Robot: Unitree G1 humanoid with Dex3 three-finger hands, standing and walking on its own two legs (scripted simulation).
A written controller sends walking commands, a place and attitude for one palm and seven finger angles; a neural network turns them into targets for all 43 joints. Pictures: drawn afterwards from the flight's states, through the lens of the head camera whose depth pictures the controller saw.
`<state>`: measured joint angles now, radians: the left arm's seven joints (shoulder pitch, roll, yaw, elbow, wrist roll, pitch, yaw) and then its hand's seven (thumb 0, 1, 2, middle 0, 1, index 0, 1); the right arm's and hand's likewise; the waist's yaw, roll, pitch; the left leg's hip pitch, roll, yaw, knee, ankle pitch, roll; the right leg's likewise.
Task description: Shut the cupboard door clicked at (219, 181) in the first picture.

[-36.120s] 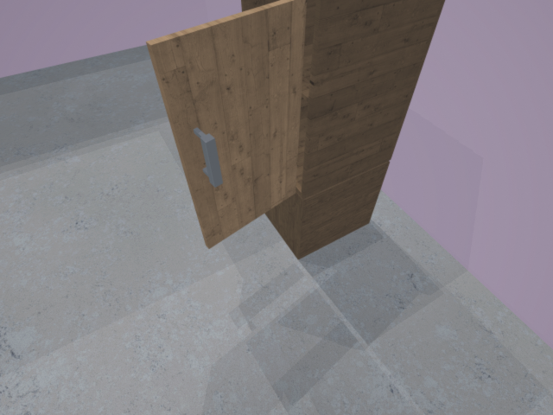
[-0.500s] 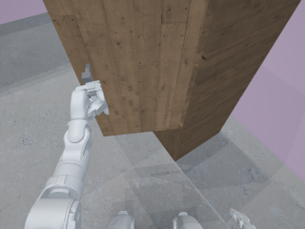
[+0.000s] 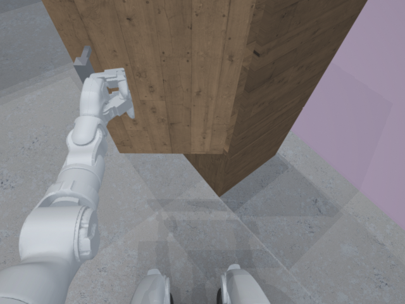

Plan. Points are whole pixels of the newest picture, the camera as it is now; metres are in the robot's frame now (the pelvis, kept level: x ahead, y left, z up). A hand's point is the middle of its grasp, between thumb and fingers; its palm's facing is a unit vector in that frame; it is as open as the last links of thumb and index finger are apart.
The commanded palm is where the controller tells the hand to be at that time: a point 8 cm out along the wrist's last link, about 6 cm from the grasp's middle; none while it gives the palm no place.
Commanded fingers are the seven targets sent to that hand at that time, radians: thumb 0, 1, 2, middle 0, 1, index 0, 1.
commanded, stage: push the door shut along its arc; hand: left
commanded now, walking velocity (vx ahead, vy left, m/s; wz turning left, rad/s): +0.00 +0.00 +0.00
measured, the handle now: (95, 80) +0.55 +0.19 +0.08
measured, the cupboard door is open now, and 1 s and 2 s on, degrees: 53 36 28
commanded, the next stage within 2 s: pull the fist back off the door in 1.08 s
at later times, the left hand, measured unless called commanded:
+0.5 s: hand (136, 75) +0.55 +0.10 +0.09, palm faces -0.20 -0.98 -0.01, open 3.1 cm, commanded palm +0.55 +0.16 +0.09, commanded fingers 0.00 0.90 0.90 -1.30 -1.50 -1.30 -1.50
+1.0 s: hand (143, 62) +0.59 +0.09 +0.09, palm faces -0.30 -0.95 -0.03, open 3.3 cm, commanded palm +0.61 +0.11 +0.09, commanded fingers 0.00 0.90 0.90 -1.30 -1.50 -1.30 -1.50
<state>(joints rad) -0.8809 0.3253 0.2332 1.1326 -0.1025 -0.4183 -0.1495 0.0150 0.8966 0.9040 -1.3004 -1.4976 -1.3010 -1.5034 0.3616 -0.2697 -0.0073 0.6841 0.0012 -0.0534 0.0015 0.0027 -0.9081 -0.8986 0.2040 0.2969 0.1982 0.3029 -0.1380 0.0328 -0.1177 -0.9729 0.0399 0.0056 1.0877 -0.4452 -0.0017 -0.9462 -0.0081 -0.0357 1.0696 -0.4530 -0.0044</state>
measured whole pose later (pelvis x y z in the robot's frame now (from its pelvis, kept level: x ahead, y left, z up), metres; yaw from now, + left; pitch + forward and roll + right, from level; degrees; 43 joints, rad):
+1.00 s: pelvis +0.00 +0.01 -0.03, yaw -2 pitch +28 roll -5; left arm -1.36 0.59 0.25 1.36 -0.02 -0.25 -0.33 0.03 0.93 0.96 -1.29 -1.50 -1.30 -1.50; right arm 0.42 -0.26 0.04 0.68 -0.03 -0.06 0.01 0.00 -0.91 -0.90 0.21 0.30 0.20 0.30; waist -0.29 0.06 -0.10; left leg -1.24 0.06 -0.03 1.23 -0.49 0.01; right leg -1.18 0.02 -0.06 1.15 -0.47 0.01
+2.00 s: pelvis +0.03 -0.02 +0.01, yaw +0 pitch +22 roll -1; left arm -0.87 0.15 0.22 1.08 0.01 -0.48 0.25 0.02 0.90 0.90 -1.30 -1.50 -1.30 -1.50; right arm 0.37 -0.27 -0.06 0.67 -0.07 0.01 0.08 0.00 -0.91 -0.90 0.20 0.30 0.20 0.30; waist -0.16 0.03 -0.13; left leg -0.94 0.05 -0.02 1.03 -0.46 -0.03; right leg -0.91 0.01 -0.06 1.01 -0.47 -0.03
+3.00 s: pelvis +0.04 +0.01 +0.08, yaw +1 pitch -2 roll +0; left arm 0.08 0.28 0.08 -0.01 -0.06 -0.06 0.07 0.02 0.89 0.90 -0.95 -1.12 -0.96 -1.12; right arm 0.16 -0.21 0.05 0.54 0.04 0.01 -0.07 0.00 -0.91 -0.90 0.20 0.30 0.20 0.30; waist 0.03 0.05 -0.01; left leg -0.21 0.01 0.02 0.52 -0.28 0.01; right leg -0.19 -0.02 -0.03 0.50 -0.28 0.01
